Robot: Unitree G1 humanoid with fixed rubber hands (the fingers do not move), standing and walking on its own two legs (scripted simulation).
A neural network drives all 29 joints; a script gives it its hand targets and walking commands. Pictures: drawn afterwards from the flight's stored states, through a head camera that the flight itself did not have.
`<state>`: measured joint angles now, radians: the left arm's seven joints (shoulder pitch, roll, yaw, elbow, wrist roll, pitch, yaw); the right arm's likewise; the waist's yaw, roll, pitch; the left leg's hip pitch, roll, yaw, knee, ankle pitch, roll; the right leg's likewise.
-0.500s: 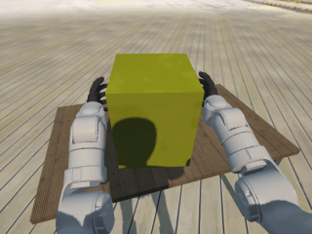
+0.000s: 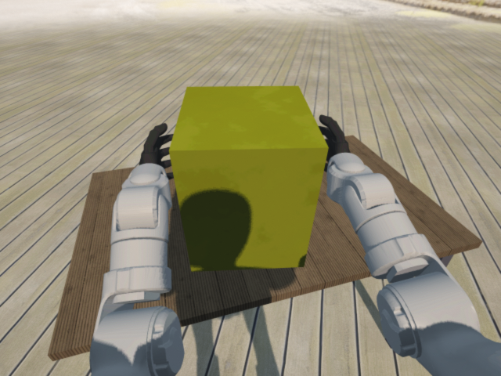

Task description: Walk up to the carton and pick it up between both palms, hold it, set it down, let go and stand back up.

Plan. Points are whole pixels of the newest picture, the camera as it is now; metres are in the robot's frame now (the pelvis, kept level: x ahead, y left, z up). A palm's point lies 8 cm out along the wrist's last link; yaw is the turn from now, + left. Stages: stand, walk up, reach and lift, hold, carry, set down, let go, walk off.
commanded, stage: hold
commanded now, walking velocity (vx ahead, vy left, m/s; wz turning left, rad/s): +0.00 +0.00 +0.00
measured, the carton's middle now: (245, 177) +0.42 +0.00 +0.17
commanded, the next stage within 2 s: none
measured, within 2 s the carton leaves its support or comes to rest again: neither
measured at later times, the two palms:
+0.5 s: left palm (154, 171) +0.38 +0.15 +0.22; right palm (337, 160) +0.38 -0.14 +0.22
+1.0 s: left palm (154, 171) +0.38 +0.15 +0.22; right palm (337, 160) +0.37 -0.14 +0.22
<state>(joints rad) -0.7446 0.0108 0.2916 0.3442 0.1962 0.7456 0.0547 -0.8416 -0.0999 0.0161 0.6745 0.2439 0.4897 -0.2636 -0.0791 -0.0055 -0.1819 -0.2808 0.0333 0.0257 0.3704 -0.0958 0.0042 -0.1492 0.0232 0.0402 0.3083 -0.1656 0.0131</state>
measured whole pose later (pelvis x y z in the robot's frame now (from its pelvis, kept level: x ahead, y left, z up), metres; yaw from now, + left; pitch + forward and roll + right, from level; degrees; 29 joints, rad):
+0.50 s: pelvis +0.00 +0.00 +0.00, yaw +0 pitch +0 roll -2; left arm -0.74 0.01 0.29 0.34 0.20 0.75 0.05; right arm -0.84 -0.10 0.01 0.67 0.24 0.49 -0.26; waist -0.08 -0.01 -0.18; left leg -0.28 0.03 0.03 0.37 -0.10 0.00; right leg -0.15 0.02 0.04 0.31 -0.17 0.01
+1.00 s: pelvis +0.00 +0.00 +0.00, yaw +0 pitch +0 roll -2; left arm -0.74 0.01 0.29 0.34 0.20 0.75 0.05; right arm -0.84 -0.10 0.01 0.67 0.24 0.49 -0.26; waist -0.08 -0.01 -0.18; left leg -0.28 0.03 0.03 0.37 -0.10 0.00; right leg -0.15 0.02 0.04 0.31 -0.17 0.01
